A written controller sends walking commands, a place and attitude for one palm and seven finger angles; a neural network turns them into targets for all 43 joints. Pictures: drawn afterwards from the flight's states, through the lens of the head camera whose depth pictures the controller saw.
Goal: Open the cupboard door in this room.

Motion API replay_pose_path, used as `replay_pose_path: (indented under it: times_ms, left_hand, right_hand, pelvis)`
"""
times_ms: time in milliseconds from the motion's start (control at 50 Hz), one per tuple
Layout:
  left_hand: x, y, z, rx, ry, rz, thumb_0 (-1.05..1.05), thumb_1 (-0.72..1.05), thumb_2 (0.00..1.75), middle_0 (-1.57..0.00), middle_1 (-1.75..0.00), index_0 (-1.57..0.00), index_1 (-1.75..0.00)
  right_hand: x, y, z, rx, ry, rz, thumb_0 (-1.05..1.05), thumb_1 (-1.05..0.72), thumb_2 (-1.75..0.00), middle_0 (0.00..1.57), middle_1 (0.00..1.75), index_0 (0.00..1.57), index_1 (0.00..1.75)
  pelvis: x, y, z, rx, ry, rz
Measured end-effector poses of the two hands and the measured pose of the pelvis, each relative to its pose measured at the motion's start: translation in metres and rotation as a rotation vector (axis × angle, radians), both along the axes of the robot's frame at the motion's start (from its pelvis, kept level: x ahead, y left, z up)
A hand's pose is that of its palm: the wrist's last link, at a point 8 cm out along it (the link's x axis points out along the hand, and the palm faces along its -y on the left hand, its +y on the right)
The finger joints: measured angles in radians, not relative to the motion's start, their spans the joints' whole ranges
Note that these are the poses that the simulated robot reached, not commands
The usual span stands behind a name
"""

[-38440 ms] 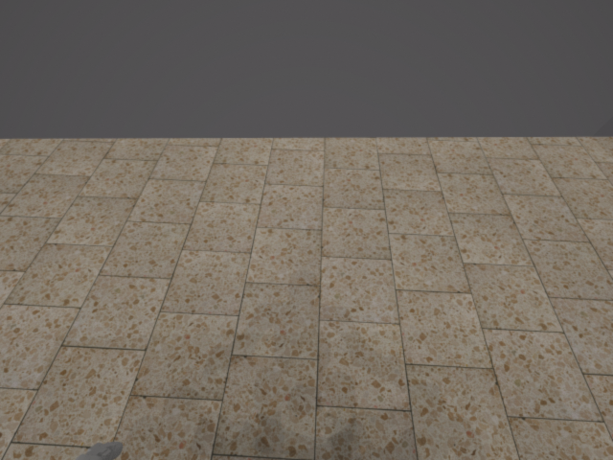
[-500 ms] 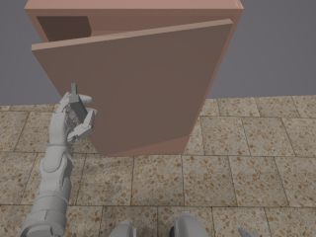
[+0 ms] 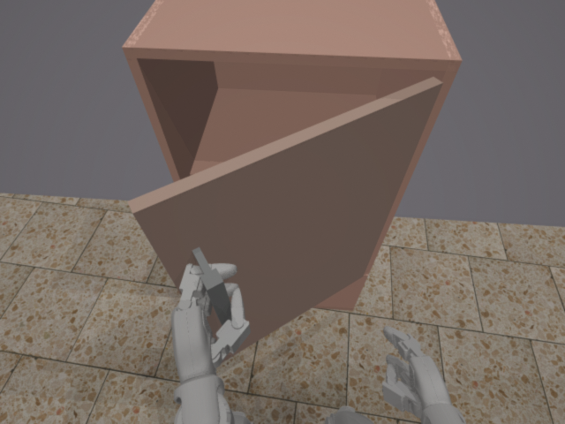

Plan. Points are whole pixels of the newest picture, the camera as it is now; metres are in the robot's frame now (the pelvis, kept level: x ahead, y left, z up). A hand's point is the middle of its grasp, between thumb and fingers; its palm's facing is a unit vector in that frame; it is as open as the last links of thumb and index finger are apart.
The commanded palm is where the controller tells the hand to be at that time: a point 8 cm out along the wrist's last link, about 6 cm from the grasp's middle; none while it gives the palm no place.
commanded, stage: pull the door open along its arc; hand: left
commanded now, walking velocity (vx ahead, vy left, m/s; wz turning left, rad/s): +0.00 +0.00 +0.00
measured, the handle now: (213, 288) +0.29 +0.12 +0.03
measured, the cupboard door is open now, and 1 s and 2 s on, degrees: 36 36 39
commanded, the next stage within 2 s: open thumb and fingers to let go in 0.04 s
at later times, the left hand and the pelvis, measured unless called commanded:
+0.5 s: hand (247, 334) +0.23 +0.06 +0.04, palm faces +0.40 -0.92 -0.02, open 9.3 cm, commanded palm +0.19 +0.11 +0.03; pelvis -0.02 -0.03 -0.01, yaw +1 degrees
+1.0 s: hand (242, 327) +0.24 +0.07 +0.04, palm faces +0.32 -0.95 -0.01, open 15.1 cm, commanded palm +0.19 +0.11 +0.03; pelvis -0.03 +0.00 -0.01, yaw +0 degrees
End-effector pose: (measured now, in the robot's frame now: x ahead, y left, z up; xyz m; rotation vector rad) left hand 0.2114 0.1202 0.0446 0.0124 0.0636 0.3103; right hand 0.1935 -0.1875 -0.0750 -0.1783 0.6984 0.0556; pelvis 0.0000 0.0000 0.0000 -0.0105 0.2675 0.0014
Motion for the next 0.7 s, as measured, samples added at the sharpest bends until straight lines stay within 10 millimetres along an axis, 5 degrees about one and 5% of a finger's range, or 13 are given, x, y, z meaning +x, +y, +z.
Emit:
replay_pose_path:
  times_ms: [120,340,520,700]
  left_hand:
    - [-0.018,-0.014,0.002,0.005,0.022,-0.052,0.01,0.67,0.75,-0.31,-1.3,-0.38,-1.34]
    - [-0.011,-0.012,-0.005,0.009,0.0,0.105,-0.01,0.56,0.75,-0.36,-1.31,-0.38,-1.32]
    - [-0.019,-0.015,-0.005,0.007,-0.021,0.094,0.0,0.12,0.57,-0.33,-1.25,-0.34,-1.27]
    - [-0.015,-0.007,-0.007,-0.002,-0.029,0.09,0.0,-0.34,0.37,-0.3,-1.17,-0.3,-1.17]
  right_hand:
    - [0.0,-0.014,0.001,0.004,-0.033,-0.011,0.01,-0.91,-0.9,0.2,0.3,0.2,0.3]
    - [-0.024,-0.05,-0.02,-0.046,0.027,-0.037,0.02,-0.91,-0.9,0.2,0.3,0.2,0.3]
    - [-0.049,-0.062,-0.028,-0.061,0.064,-0.066,0.02,-0.91,-0.9,0.2,0.3,0.2,0.3]
    - [-0.053,-0.054,-0.027,-0.057,0.052,-0.074,0.02,-0.91,-0.9,0.2,0.3,0.2,0.3]
  pelvis:
    - [0.001,-0.011,-0.003,0.007,-0.008,0.0]
    - [-0.011,-0.029,-0.01,0.029,-0.003,0.014]
    - [-0.021,-0.032,-0.01,0.035,-0.005,0.015]
    - [-0.027,-0.025,-0.011,0.029,-0.011,0.01]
